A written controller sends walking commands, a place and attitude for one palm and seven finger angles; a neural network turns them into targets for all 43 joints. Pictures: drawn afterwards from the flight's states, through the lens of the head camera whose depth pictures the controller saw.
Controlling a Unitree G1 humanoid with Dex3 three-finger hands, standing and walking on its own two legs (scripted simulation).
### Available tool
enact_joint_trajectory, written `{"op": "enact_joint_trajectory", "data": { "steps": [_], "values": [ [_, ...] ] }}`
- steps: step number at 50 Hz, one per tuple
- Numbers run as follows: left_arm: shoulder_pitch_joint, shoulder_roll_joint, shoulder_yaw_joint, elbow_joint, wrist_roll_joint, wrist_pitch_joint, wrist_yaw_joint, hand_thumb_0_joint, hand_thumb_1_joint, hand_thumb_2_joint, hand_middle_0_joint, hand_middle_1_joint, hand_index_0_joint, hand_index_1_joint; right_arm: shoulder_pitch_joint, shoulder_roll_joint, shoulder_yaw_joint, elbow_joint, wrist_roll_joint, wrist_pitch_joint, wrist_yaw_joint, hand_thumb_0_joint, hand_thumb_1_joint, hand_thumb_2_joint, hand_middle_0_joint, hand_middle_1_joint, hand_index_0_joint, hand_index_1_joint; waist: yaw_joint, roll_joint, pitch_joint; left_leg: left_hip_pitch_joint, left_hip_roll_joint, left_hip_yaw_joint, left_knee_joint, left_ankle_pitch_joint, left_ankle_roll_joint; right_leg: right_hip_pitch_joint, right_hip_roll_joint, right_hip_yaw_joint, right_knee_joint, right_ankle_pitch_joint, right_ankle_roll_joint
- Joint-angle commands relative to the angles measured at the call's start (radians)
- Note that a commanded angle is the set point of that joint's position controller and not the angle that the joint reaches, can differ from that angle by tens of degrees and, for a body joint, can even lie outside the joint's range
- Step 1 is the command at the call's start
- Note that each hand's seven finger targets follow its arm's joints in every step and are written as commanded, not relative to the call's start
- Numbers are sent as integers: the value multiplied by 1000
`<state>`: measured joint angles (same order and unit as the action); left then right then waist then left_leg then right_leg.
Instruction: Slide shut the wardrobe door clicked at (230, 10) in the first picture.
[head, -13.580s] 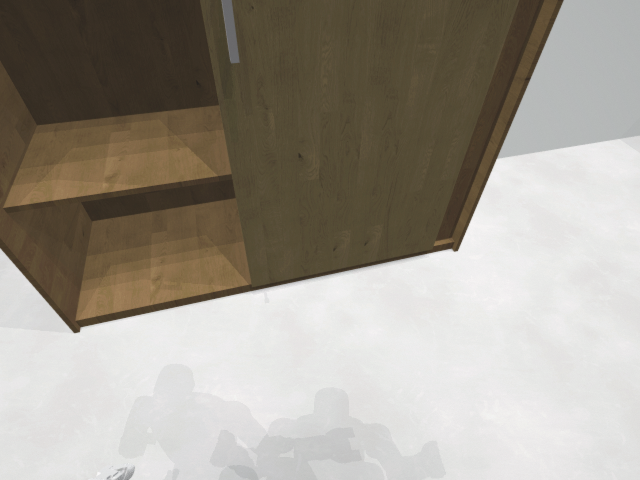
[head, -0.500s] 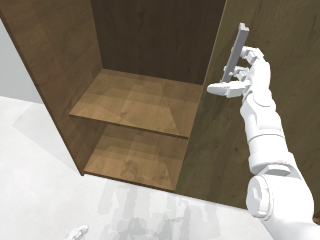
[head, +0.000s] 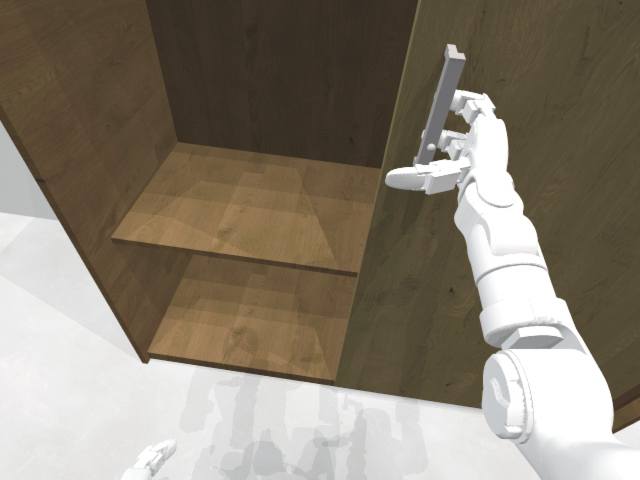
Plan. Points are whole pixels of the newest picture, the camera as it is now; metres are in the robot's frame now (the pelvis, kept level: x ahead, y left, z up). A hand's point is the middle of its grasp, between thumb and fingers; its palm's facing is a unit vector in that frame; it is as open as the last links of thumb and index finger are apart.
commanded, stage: slide the fingers in behind the handle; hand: right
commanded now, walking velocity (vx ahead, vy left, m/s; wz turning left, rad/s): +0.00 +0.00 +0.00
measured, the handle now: (433, 120) +0.52 -0.10 +0.22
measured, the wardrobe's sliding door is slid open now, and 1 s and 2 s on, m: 0.62 0.62 0.62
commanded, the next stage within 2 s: move the hooked fingers beside the handle in 0.04 s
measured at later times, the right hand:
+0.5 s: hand (430, 149) +0.45 -0.09 +0.22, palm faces +0.08 +1.00 +0.01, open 14.8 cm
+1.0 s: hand (438, 148) +0.45 -0.10 +0.22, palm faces +0.06 +1.00 +0.05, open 14.5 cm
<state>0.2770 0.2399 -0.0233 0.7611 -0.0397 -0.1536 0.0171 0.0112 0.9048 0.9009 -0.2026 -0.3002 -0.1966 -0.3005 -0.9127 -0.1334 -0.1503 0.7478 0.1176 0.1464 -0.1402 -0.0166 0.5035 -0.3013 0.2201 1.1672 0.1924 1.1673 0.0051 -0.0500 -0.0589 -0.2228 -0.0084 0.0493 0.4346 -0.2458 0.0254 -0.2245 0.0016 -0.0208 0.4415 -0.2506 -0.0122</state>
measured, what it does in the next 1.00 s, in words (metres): stands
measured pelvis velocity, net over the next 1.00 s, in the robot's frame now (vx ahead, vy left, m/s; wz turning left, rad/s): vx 0.02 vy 0.00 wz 0.04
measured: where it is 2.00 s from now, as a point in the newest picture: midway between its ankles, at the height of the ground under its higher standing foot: outside the picture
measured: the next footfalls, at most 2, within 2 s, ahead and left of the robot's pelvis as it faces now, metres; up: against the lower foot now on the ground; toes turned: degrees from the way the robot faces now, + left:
none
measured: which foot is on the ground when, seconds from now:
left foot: down 0.00-1.00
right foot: down 0.00-1.00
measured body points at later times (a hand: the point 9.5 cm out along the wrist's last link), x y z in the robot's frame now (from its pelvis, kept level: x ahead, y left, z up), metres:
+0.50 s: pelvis +0.01 -0.01 +0.00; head +0.00 +0.02 +0.45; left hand +0.13 +0.23 -0.11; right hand +0.44 -0.14 +0.22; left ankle -0.01 +0.10 -0.74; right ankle -0.01 -0.11 -0.74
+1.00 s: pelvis +0.02 +0.00 +0.00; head +0.00 +0.02 +0.45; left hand +0.14 +0.25 -0.11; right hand +0.44 -0.15 +0.22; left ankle -0.01 +0.10 -0.74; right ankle -0.01 -0.11 -0.74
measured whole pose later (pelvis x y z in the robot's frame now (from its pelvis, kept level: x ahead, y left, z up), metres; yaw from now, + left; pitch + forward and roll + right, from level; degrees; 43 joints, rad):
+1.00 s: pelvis +0.02 +0.00 +0.00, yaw +2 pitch +1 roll +0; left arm 0.23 0.24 -0.03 0.70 -0.04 -0.05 0.04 0.01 0.90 0.90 -0.20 -0.30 -0.20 -0.30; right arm -0.74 -0.17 -0.25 0.51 0.13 0.26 -0.07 -0.02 0.50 -0.30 0.23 1.12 0.23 1.11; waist 0.03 -0.05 -0.06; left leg -0.15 -0.03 0.01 0.38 -0.23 0.03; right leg -0.14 -0.02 -0.06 0.38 -0.25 -0.01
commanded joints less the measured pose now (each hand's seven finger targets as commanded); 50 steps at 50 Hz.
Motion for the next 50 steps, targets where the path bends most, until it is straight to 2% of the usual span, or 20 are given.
{"op": "enact_joint_trajectory", "data": {
  "steps": [1,5,6,8,12,16,17,21,25,26,27,31,32,36,37,41,42,44,46,50],
  "values": [
    [-46,125,37,-118,-2,-55,0,0,900,900,-200,-300,-200,-300,-587,-80,38,-276,23,-87,41,0,500,-300,300,1200,300,1200,21,129,-348,85,-1,-25,-15,448,8,177,2,29,-1,397,-15],
    [-56,98,35,-134,0,-51,1,0,900,900,-200,-300,-200,-300,-562,18,92,-362,11,-98,48,0,500,-300,300,1200,300,1200,41,47,-361,68,-6,-25,-9,451,5,246,-8,21,7,441,-10],
    [-60,117,40,-126,-5,-57,-6,0,900,900,-200,-300,-200,-300,-579,-36,77,-348,18,-90,40,0,500,-300,300,1200,300,1200,23,91,-349,68,-2,-21,-10,453,9,220,-6,32,5,446,-6],
    [-56,99,36,-131,1,-49,-3,0,900,900,-200,-300,-200,-300,-552,27,104,-380,4,-91,35,0,500,-300,300,1200,300,1200,39,49,-343,55,-9,-18,-9,431,7,250,-14,31,3,454,-2],
    [-59,102,38,-127,3,-41,1,0,900,900,-200,-300,-200,-300,-552,-17,68,-379,-2,-73,21,0,500,-300,300,1200,300,1200,36,71,-346,64,-8,-20,-12,419,6,240,-13,31,-5,428,-4],
    [-82,123,39,-133,-2,-36,-2,0,900,900,-200,-300,-200,-300,-532,-102,29,-387,9,-49,24,0,500,-300,300,1200,300,1200,-2,109,-356,109,0,-19,-9,475,12,204,-2,32,-7,468,0],
    [-72,99,35,-137,6,-29,3,0,900,900,-200,-300,-200,-300,-502,-47,33,-408,1,-52,26,0,500,-300,300,1200,300,1200,20,78,-363,109,-6,-20,-5,469,6,234,-12,23,-8,471,-3],
    [-93,117,38,-147,-1,-27,-3,0,900,900,-200,-300,-200,-300,-484,-90,27,-429,11,-37,28,0,500,-300,300,1200,300,1200,-8,84,-351,117,-1,-20,-11,498,11,219,-6,26,-3,507,1],
    [-93,99,33,-160,5,-9,10,0,900,900,-200,-300,-200,-300,-438,-82,2,-455,-3,-30,27,0,500,-300,300,1200,300,1200,8,89,-342,136,-6,-20,-17,486,6,224,-13,15,-14,480,-7],
    [-105,117,36,-155,-2,-12,3,0,900,900,-200,-300,-200,-300,-454,-130,-4,-436,2,-19,26,0,500,-300,300,1200,300,1200,-11,90,-327,132,0,-22,-20,491,11,200,-6,17,-14,478,-4],
    [-94,97,31,-158,5,-4,8,0,900,900,-200,-300,-200,-300,-442,-89,1,-457,-6,-22,27,0,500,-300,300,1200,300,1200,9,61,-339,141,-4,-23,-16,494,6,223,-11,12,-17,485,-6],
    [-114,111,36,-168,-1,-1,6,0,900,900,-200,-300,-200,-300,-438,-126,4,-483,-6,-8,27,0,500,-300,300,1200,300,1200,-11,69,-349,150,2,-23,-23,507,11,220,-7,18,-16,502,-3],
    [-108,94,32,-168,3,8,10,0,900,900,-200,-300,-200,-300,-389,-83,6,-477,-9,-5,28,0,500,-300,300,1200,300,1200,4,58,-344,148,-4,-21,-23,494,6,234,-15,10,-19,492,-5],
    [-120,119,33,-171,1,16,15,0,900,900,-200,-300,-200,-300,-398,-184,-52,-463,-1,13,29,0,500,-300,300,1200,300,1200,-20,119,-335,181,2,-24,-30,527,7,187,-2,7,-26,469,-13],
    [-114,101,28,-173,6,23,20,0,900,900,-200,-300,-200,-300,-390,-152,-51,-480,-6,11,31,0,500,-300,300,1200,300,1200,-2,98,-342,187,0,-25,-28,522,3,203,-7,1,-31,461,-15],
    [-136,126,32,-185,-1,28,15,0,900,900,-200,-300,-200,-300,-360,-275,-112,-482,8,27,43,0,500,-300,300,1200,300,1200,-48,120,-345,232,12,-29,-28,602,8,154,11,0,-30,486,-15],
    [-126,99,26,-186,6,38,24,0,900,900,-200,-300,-200,-300,-325,-199,-97,-488,0,24,49,0,500,-300,300,1200,300,1200,-14,95,-345,234,5,-31,-25,591,0,185,-2,-14,-34,478,-20],
    [-133,101,25,-197,5,46,30,0,900,900,-200,-300,-200,-300,-317,-247,-128,-515,-5,20,51,0,500,-300,300,1200,300,1200,-24,75,-342,243,7,-35,-33,587,0,183,-1,-17,-36,469,-22],
    [-143,122,29,-200,1,44,23,0,900,900,-200,-300,-200,-300,-304,-317,-160,-480,9,34,53,0,500,-300,300,1200,300,1200,-53,132,-327,250,16,-37,-37,622,-1,138,9,-13,-38,457,-23],
    [-148,102,21,-221,3,68,40,0,900,900,-200,-300,-200,-300,-240,-350,-221,-516,-1,33,63,0,500,-300,300,1200,300,1200,-45,119,-335,295,18,-46,-37,632,-12,139,0,-30,-50,435,-31]
  ]
}}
